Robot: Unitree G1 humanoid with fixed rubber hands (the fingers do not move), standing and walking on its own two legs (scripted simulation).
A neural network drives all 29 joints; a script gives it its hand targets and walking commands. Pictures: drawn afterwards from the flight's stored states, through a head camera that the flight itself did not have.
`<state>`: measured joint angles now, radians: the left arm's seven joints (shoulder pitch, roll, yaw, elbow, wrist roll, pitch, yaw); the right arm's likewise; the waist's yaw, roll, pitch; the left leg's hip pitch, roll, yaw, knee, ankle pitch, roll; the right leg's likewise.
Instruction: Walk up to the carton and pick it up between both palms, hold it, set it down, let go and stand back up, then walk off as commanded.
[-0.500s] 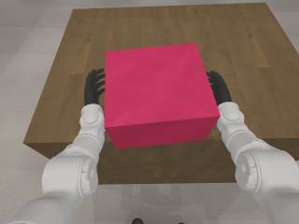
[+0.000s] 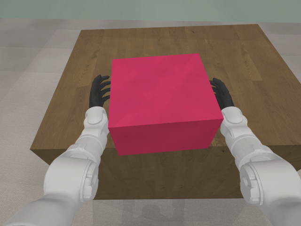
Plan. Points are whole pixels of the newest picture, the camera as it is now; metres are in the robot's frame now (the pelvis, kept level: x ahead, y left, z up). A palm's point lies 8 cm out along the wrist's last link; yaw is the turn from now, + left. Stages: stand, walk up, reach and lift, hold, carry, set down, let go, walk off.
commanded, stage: reach and lift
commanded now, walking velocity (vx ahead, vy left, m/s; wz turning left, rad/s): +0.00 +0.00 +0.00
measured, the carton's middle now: (159, 103) +0.45 +0.03 +0.05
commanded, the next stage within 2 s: none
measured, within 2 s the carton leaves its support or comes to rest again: neither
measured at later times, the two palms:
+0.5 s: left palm (84, 94) +0.38 +0.20 +0.16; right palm (234, 102) +0.39 -0.15 +0.13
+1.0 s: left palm (71, 85) +0.38 +0.22 +0.19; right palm (229, 89) +0.40 -0.13 +0.16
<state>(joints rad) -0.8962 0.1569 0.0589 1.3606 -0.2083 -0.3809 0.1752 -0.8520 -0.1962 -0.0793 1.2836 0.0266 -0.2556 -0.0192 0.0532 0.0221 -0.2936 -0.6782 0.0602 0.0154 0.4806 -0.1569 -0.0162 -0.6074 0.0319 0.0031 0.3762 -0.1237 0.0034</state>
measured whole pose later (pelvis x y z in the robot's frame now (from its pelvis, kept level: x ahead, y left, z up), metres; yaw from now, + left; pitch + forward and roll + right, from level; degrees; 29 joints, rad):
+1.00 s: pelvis -0.01 +0.01 +0.01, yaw +2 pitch +4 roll -2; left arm -0.80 0.17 0.16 0.84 -0.11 0.23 0.17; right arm -0.78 -0.19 -0.05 0.85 0.16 0.28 -0.07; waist 0.05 0.05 -0.19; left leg -0.33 0.03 0.01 0.38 -0.13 -0.02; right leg -0.25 0.01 0.00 0.27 -0.10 0.01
